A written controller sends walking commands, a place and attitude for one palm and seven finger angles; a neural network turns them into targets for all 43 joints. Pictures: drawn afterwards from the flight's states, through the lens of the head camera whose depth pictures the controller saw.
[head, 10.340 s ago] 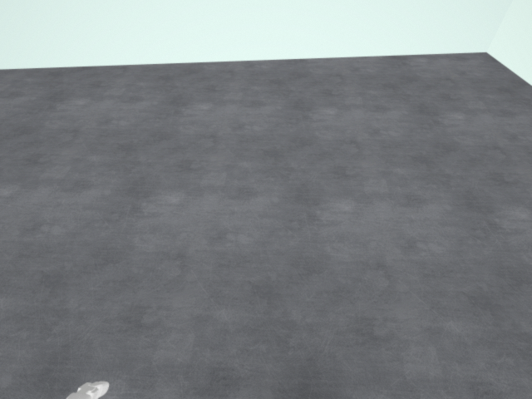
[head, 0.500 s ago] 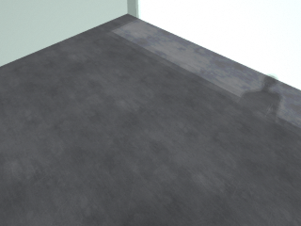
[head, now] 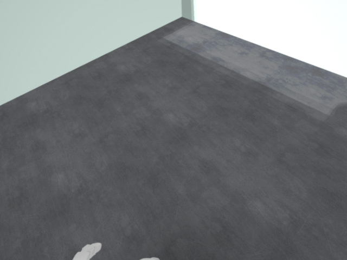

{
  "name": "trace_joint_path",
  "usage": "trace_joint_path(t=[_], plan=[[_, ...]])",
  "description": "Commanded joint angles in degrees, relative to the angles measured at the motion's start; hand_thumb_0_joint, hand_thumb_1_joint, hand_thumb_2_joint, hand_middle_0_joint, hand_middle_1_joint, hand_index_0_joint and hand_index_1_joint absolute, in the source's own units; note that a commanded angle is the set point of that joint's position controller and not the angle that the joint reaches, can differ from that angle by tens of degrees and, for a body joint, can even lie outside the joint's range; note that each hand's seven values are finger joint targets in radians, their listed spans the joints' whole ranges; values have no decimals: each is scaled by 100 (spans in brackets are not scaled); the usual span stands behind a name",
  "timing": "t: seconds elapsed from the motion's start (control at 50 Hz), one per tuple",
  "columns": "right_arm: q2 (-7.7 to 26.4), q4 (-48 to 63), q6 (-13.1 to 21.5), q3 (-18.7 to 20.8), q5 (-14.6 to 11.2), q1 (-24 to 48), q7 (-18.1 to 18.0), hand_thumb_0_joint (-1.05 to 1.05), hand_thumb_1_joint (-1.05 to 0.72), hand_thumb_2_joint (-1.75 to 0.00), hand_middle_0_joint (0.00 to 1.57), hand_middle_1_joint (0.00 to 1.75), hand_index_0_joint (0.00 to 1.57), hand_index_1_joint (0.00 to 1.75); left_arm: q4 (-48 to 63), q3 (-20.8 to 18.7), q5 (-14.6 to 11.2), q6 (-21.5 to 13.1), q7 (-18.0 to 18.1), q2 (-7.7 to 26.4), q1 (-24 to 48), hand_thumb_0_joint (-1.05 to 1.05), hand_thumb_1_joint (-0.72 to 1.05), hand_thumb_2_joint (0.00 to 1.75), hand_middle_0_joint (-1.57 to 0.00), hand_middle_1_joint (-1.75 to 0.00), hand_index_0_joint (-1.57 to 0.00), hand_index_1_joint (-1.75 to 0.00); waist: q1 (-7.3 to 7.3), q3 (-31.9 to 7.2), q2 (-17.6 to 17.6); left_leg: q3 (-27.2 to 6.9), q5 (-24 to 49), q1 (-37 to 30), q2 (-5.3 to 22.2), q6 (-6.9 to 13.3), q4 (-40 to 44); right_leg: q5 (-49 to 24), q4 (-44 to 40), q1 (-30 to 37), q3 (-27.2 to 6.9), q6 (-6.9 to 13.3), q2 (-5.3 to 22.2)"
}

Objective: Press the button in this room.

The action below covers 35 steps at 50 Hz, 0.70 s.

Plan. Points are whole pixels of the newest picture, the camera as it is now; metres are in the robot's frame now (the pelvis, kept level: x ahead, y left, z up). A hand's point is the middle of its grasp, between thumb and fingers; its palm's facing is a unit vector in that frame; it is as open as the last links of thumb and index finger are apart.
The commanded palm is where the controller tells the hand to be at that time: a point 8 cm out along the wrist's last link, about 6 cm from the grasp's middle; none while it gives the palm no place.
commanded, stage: turn or walk to find it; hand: left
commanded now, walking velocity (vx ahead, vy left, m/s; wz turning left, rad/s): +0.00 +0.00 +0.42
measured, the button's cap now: out of the picture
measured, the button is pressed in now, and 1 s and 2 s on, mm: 0 0 0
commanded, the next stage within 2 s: none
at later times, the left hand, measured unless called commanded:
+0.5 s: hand out of the picture -0.07 +0.24 -0.18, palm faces +0.30 -0.92 -0.24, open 7.4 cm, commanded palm none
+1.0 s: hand out of the picture -0.02 +0.21 -0.14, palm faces +0.43 -0.85 -0.29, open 7.4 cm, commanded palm none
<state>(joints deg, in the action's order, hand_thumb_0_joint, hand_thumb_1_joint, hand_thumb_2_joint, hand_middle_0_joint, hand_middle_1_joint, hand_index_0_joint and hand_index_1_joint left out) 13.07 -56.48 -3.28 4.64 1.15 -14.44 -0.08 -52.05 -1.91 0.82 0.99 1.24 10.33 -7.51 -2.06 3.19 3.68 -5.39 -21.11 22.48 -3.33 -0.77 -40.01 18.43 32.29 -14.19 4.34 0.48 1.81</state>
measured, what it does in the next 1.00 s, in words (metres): steps on the spot, turning left: left foot, then right foot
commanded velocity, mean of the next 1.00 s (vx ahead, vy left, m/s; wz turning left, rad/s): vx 0.00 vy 0.00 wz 0.42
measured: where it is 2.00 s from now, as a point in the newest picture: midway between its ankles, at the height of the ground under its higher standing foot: outside the picture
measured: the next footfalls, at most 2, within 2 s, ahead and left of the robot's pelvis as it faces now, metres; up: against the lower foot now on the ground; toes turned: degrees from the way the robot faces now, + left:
left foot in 0.42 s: -0.02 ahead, +0.15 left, +0.00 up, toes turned +18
right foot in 0.90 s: +0.05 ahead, -0.09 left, +0.00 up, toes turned +19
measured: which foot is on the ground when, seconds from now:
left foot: up 0.00-0.40, down 0.42-0.90, up 0.92-1.00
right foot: down 0.00-0.44, up 0.46-0.88, down 0.90-1.00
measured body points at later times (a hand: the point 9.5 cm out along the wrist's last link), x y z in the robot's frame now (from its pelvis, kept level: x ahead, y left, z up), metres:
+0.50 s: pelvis -0.03 +0.03 +0.00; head +0.00 +0.07 +0.44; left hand -0.08 +0.29 -0.16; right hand +0.13 -0.19 -0.13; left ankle -0.06 +0.14 -0.73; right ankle -0.02 -0.11 -0.70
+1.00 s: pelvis -0.03 -0.01 +0.00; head +0.00 -0.04 +0.45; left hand -0.04 +0.25 -0.11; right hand +0.11 -0.23 -0.17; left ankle -0.09 +0.12 -0.68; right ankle +0.01 -0.10 -0.73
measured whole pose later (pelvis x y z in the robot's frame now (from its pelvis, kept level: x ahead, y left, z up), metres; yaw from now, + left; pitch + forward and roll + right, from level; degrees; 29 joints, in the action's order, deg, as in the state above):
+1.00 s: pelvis -0.03 -0.01 +0.00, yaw +26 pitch -1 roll +2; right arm 13.8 -56.6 -4.1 5.2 1.3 -13.9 0.2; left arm -51.7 -1.6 0.9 1.0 1.2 9.7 -9.1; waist -1.7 3.0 3.5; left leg -3.9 -25.4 25.7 -2.9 -1.1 -55.0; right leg 18.0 32.9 -14.3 6.4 1.5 3.6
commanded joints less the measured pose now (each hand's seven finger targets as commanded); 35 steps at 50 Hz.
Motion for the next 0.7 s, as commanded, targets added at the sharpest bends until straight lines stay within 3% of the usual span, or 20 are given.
trace_joint_path(t=[0.0, 0.04, 0.08, 0.14, 0.22, 0.3, 0.34, 0.36, 0.38, 0.4, 0.42, 0.44, 0.46, 0.5, 0.52, 0.58, 0.68], plan=[[543, 445, 9, 181, 31, 141, 36, 0, -90, -90, 20, 30, 20, 30, 370, -322, 2, -120, 115, 1141, -98, 0, 90, 90, -20, -30, -20, -30, 147, -51, -1336, -65, -514, 1059, 301, -106, -2728, -711, -1822, 133, -1482, 679, 1978], [457, 261, -27, 172, 26, -166, 92, 0, -90, -90, 20, 30, 20, 30, 415, -222, -10, -136, 89, 873, 106, 0, 90, 90, -20, -30, -20, -30, -48, 101, -1163, 126, 46, 1000, 373, -188, -3059, -1000, -1681, -14, -715, 437, 1535], [423, 217, -31, 145, 23, -235, 99, 0, -90, -90, 20, 30, 20, 30, 363, -209, -1, -177, 79, 875, -84, 0, 90, 90, -20, -30, -20, -30, 26, 23, -1316, 243, 247, 1031, 404, -291, -3071, -1254, -1625, 277, -442, 424, 1445], [443, 273, -29, 132, 17, 31, 95, 0, -90, -90, 20, 30, 20, 30, 241, -239, 24, -178, 93, 908, -407, 0, 90, 90, -20, -30, -20, -30, 190, 21, -1289, 336, 166, 1049, 544, -369, -2769, -1282, -1605, 496, -417, 539, 1642], [361, 352, -6, 54, -6, 425, 81, 0, -90, -90, 20, 30, 20, 30, 80, -300, 73, -156, 83, 1100, -740, 0, 90, 90, -20, -30, -20, -30, 371, -23, -1352, 575, -324, 763, 637, -387, -1753, -1870, -1402, 708, -346, 720, 1866], [263, 440, 106, -39, -67, 650, 67, 0, -90, -90, 20, 30, 20, 30, -37, -365, 104, -116, 59, 1299, -971, 0, 90, 90, -20, -30, -20, -30, 530, -350, -1585, 929, -574, 189, 523, -291, -435, -3037, -864, 1056, -202, 779, 1923], [279, 390, 158, -46, -80, 417, 49, 0, -90, -90, 20, 30, 20, 30, -94, -380, 91, -98, 50, 1334, -871, 0, 90, 90, -20, -30, -20, -30, 390, -522, -1531, 1059, -166, -290, 479, -243, 416, -3169, -495, 1052, -17, 612, 1899], [339, 347, 184, -37, -69, 239, 46, 0, -90, -90, 20, 30, 20, 30, -95, -379, 58, -74, 47, 1329, -796, 0, 90, 90, -20, -30, -20, -30, 257, -565, -1382, 1102, 474, -798, 457, -203, 1020, -2880, -232, 746, 180, 401, 1794], [531, 305, 234, 4, -62, 15, 55, 0, -90, -90, 20, 30, 20, 30, -62, -364, 5, -35, 35, 1224, -761, 0, 90, 90, -20, -30, -20, -30, 93, -701, -861, 883, 1286, -1548, 610, -112, 1696, -2265, 324, 204, 414, 110, 1602], [1070, 308, 291, 119, -16, -189, 35, 0, -90, -90, 20, 30, 20, 30, 80, -313, -39, 12, 10, 921, -817, 0, 90, 90, -20, -30, -20, -30, -14, -851, 611, -692, 2618, -2319, 1759, 359, 1995, -374, 1390, -992, 737, -321, 913], [1479, 257, 255, 207, -21, -454, -7, 0, -90, -90, 20, 30, 20, 30, 281, -183, -23, 58, 8, 636, -494, 0, 90, 90, -20, -30, -20, -30, -168, -725, 1433, -1565, 4142, -2222, 2653, 988, 2138, 1955, 2324, -1701, 441, -516, 490], [1456, 220, 212, 190, -9, -456, -12, 0, -90, -90, 20, 30, 20, 30, 312, -196, 11, 107, 23, 778, -277, 0, 90, 90, -20, -30, -20, -30, -187, -606, 715, -1185, 3486, -1774, 2748, 1179, 2080, 1814, 2834, -1471, 62, -410, 591], [1249, 225, 257, 139, 11, -258, -72, 0, -90, -90, 20, 30, 20, 30, 218, -215, 28, 144, 31, 694, -175, 0, 90, 90, -20, -30, -20, -30, -156, -481, 1053, -1142, 3184, -1557, 2374, 1062, 2225, 1529, 2969, -1635, -160, -423, 621], [1019, 371, 251, 52, 18, 273, -114, 0, -90, -90, 20, 30, 20, 30, 86, -271, 16, 129, -38, 819, -167, 0, 90, 90, -20, -30, -20, -30, 29, -143, 781, -749, 3052, -1377, 1927, 921, 2154, 823, 3224, -1719, -265, -433, 573], [959, 408, 280, 16, 7, 362, -117, 0, -90, -90, 20, 30, 20, 30, 36, -263, 13, 106, -60, 803, -317, 0, 90, 90, -20, -30, -20, -30, 126, -269, 720, -588, 3360, -1544, 1774, 889, 2069, 650, 3228, -1712, -245, -469, 511], [965, 425, 319, 28, -19, 273, -112, 0, -90, -90, 20, 30, 20, 30, -16, -240, 3, 83, -67, 789, -388, 0, 90, 90, -20, -30, -20, -30, 125, -509, 395, -456, 3675, -1809, 1655, 899, 2006, 472, 3069, -1625, -249, -554, 434], [977, 414, 287, 83, 4, 80, -89, 0, -90, -90, 20, 30, 20, 30, 180, -206, -16, 87, -29, 735, -94, 0, 90, 90, -20, -30, -20, -30, 18, -502, 409, -858, 3506, -1859, 1729, 1048, 1993, 652, 2408, -1548, -308, -592, 332]])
